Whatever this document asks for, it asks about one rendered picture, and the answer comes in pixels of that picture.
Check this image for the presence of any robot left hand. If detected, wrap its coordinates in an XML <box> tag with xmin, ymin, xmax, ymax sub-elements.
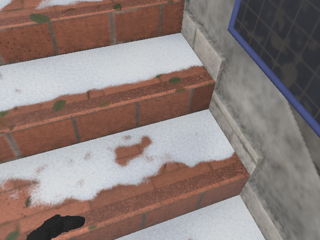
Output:
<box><xmin>26</xmin><ymin>214</ymin><xmax>85</xmax><ymax>240</ymax></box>

